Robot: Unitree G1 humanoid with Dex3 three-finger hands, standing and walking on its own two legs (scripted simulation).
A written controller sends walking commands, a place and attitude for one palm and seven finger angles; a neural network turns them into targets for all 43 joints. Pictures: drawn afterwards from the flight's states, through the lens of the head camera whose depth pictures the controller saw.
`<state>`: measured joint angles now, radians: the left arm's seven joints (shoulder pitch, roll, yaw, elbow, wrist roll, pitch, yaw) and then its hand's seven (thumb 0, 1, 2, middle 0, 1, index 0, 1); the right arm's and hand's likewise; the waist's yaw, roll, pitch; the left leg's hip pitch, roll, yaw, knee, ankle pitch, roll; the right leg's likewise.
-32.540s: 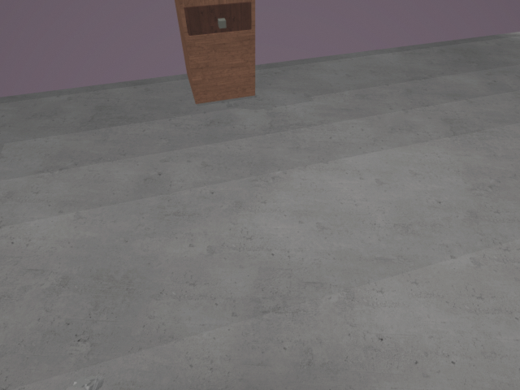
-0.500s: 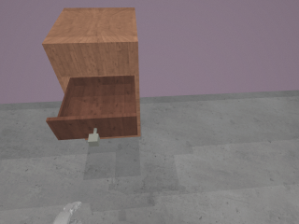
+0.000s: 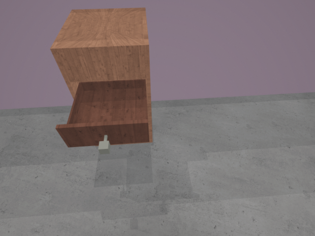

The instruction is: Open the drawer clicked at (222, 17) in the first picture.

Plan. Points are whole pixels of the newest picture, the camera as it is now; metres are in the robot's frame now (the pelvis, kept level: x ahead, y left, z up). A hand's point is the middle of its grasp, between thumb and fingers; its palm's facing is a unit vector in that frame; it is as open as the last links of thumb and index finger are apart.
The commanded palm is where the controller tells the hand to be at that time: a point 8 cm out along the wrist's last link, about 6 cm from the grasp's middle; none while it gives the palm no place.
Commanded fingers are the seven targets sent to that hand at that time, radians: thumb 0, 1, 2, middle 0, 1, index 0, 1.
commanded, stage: let the arm hang, fingers relaxed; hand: left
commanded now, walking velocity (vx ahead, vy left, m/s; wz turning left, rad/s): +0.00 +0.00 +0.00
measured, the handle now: (105, 143) +0.51 +0.27 -0.24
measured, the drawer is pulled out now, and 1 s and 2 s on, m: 0.30 0.30 0.30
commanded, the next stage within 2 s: look to check the result in 0.38 s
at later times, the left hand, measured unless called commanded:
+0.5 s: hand out of the picture -0.03 +0.16 -0.18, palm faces +0.04 -0.99 -0.17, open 7.4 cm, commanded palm none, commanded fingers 0.00 0.90 0.90 -0.20 -0.30 -0.20 -0.30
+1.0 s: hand out of the picture -0.02 +0.15 -0.18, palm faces +0.04 -0.98 -0.17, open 7.4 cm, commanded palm none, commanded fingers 0.00 0.90 0.90 -0.20 -0.30 -0.20 -0.30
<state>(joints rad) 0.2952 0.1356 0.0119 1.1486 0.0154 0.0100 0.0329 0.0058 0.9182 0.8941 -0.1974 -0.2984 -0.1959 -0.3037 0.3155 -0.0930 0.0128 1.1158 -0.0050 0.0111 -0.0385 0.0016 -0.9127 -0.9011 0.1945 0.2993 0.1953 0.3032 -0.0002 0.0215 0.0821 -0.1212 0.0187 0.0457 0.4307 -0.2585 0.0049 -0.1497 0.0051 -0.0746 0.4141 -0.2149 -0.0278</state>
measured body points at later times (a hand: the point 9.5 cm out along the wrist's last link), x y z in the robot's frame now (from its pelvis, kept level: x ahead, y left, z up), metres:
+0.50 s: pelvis -0.01 +0.00 +0.00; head +0.01 +0.00 +0.45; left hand -0.03 +0.21 -0.16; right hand -0.06 -0.20 -0.16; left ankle -0.01 +0.11 -0.74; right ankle +0.01 -0.10 -0.74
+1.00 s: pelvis -0.01 -0.01 +0.00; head +0.01 -0.01 +0.45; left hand -0.02 +0.20 -0.16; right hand -0.04 -0.20 -0.17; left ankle -0.01 +0.11 -0.74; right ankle +0.01 -0.10 -0.74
